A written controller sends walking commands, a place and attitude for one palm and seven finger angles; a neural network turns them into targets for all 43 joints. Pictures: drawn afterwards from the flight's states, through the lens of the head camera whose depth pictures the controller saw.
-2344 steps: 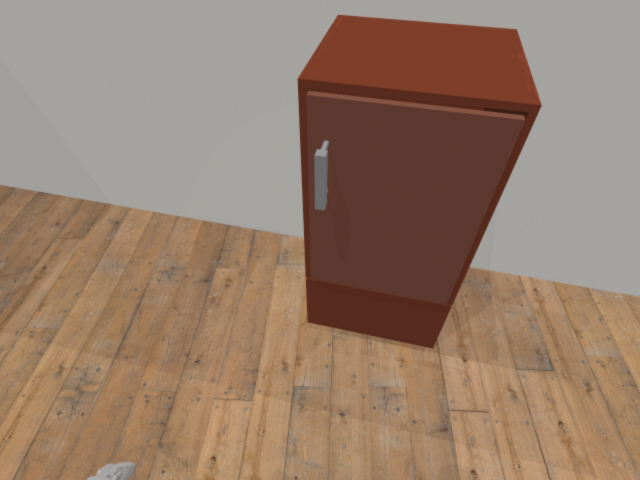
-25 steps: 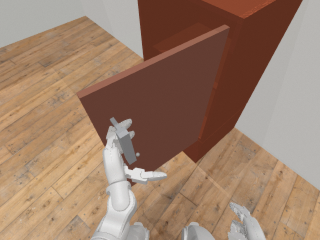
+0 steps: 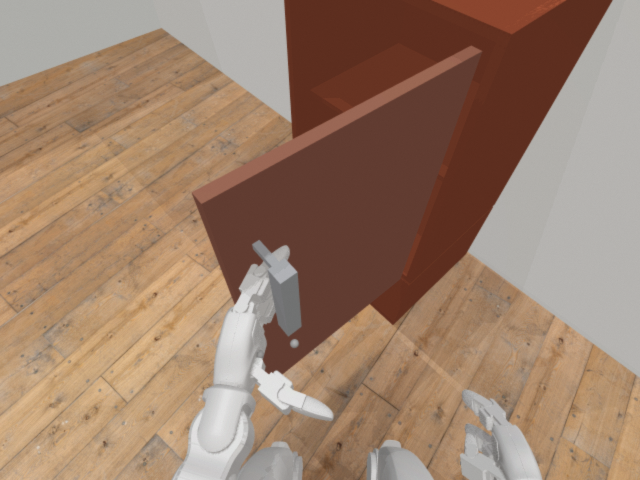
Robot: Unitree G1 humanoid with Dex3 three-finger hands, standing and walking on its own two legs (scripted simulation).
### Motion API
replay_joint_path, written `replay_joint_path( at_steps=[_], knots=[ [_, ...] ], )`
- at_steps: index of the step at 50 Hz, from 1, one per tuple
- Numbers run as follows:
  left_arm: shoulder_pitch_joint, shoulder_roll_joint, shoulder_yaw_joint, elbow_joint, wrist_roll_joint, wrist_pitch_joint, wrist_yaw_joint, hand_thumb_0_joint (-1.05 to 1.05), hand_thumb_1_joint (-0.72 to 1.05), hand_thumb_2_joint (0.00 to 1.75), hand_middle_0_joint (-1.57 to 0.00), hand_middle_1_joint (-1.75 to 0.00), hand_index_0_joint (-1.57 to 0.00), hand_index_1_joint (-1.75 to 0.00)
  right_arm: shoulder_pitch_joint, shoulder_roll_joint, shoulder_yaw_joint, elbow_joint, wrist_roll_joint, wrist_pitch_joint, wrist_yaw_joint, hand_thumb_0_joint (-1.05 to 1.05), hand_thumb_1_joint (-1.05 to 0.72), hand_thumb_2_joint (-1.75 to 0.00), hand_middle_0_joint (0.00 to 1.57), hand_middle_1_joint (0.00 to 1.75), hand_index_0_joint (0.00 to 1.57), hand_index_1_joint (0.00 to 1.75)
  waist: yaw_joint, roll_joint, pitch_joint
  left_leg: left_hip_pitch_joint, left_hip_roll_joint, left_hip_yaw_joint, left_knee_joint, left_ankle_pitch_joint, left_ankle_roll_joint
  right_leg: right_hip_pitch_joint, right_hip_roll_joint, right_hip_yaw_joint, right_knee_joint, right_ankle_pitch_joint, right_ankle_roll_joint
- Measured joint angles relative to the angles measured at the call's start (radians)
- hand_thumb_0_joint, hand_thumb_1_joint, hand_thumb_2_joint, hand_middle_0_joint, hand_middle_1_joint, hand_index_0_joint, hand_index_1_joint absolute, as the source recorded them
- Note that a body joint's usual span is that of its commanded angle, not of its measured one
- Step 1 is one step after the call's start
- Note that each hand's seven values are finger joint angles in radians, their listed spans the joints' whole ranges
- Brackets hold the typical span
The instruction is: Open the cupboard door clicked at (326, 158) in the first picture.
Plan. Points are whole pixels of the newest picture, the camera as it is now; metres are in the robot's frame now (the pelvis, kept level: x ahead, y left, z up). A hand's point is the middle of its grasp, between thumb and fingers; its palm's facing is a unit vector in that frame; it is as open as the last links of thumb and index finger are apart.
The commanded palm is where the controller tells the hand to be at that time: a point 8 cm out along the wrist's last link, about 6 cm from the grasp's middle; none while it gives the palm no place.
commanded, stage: slide the hand sideways off the handle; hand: left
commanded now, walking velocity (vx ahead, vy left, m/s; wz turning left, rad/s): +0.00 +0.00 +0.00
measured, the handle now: (276, 289) +0.34 +0.08 +0.04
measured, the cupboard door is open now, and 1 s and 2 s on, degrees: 87 87 87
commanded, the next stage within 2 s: draw the hand back to the body in 0.78 s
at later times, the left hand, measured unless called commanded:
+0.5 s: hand (255, 379) +0.23 +0.09 +0.04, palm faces -0.03 -1.00 -0.02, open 16.2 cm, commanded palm +0.20 +0.15 +0.04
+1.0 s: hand (222, 401) +0.20 +0.12 +0.05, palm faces -0.03 -1.00 -0.06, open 16.3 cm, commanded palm +0.17 +0.19 +0.06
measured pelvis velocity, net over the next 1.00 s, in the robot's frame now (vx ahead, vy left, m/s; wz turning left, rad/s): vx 0.00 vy -0.04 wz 0.02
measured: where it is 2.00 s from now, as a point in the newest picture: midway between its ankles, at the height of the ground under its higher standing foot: outside the picture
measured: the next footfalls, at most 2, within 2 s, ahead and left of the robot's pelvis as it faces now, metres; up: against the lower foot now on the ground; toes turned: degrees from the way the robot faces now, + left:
none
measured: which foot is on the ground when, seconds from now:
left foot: down 0.00-1.00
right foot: down 0.00-1.00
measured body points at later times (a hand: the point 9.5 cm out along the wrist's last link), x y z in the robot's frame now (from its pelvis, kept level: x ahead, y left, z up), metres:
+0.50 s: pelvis +0.01 -0.01 -0.01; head +0.09 -0.01 +0.44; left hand +0.22 +0.14 +0.04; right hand +0.21 -0.22 -0.09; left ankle +0.01 +0.07 -0.65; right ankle +0.04 -0.11 -0.65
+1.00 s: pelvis +0.00 -0.04 -0.02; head +0.07 -0.04 +0.43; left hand +0.20 +0.17 +0.05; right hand +0.21 -0.26 -0.10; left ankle +0.01 +0.07 -0.65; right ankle +0.04 -0.11 -0.65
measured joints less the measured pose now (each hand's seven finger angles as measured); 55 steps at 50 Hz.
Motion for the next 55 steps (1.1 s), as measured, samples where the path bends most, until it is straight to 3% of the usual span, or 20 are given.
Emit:
replay_joint_path(
  at_steps=[6, 20, 35, 45, 49, 55],
  knots=[
    [0.083, 0.037, -0.009, -0.084, 0.039, -0.003, 0.015, -0.01, -0.5, 0.3, -0.17, -0.33, -0.18, -0.32, -0.009, 0.01, 0.003, -0.02, -0.003, 0.02, 0.002, 0.01, -0.9, -0.9, 0.2, 0.3, 0.2, 0.3, 0.012, -0.001, 0.01, -0.019, 0.002, -0.005, 0.036, -0.021, 0.0, -0.015, 0.001, -0.006, 0.029, -0.019, 0.001],
    [0.232, 0.079, 0.043, -0.231, -0.018, 0.014, -0.066, -0.01, -0.5, 0.3, -0.17, -0.31, -0.18, -0.32, -0.011, 0.019, 0.016, -0.039, 0.007, 0.004, -0.028, 0.01, -0.9, -0.9, 0.2, 0.3, 0.2, 0.3, 0.021, 0.009, 0.001, -0.034, 0.006, -0.024, 0.048, -0.035, -0.013, -0.024, 0.005, -0.024, 0.039, -0.037, -0.012],
    [0.391, 0.144, 0.184, -0.312, -0.117, -0.023, -0.191, -0.01, -0.5, 0.3, -0.16, -0.3, -0.16, -0.31, -0.006, -0.005, -0.008, -0.036, 0.018, -0.027, -0.055, 0.01, -0.9, -0.9, 0.2, 0.3, 0.2, 0.3, 0.022, 0.004, -0.016, -0.053, 0.022, -0.049, 0.078, -0.052, -0.045, -0.043, 0.02, -0.048, 0.069, -0.06, -0.044],
    [0.388, 0.175, 0.261, -0.303, -0.199, -0.04, -0.289, -0.01, -0.5, 0.3, -0.16, -0.3, -0.15, -0.3, -0.023, -0.015, -0.013, -0.022, 0.027, -0.057, -0.078, 0.01, -0.9, -0.9, 0.2, 0.3, 0.2, 0.3, 0.02, 0.01, -0.015, -0.096, 0.03, -0.069, 0.123, -0.058, -0.06, -0.078, 0.025, -0.07, 0.104, -0.067, -0.059],
    [0.364, 0.191, 0.269, -0.336, -0.208, -0.004, -0.302, -0.01, -0.5, 0.3, -0.16, -0.3, -0.15, -0.3, -0.019, -0.013, -0.012, -0.02, 0.033, -0.057, -0.084, 0.01, -0.9, -0.9, 0.2, 0.3, 0.2, 0.3, 0.02, 0.011, -0.012, -0.092, 0.032, -0.071, 0.125, -0.058, -0.061, -0.072, 0.027, -0.072, 0.104, -0.064, -0.062],
    [0.399, 0.219, 0.307, -0.415, -0.227, 0.082, -0.293, -0.01, -0.5, 0.3, -0.16, -0.3, -0.15, -0.3, 0.014, 0.001, -0.004, -0.024, 0.054, -0.03, -0.094, 0.01, -0.9, -0.9, 0.2, 0.3, 0.2, 0.3, 0.012, 0.029, -0.015, 0.019, 0.031, -0.065, 0.033, -0.03, -0.058, 0.037, 0.032, -0.062, 0.014, -0.037, -0.053]
  ],
)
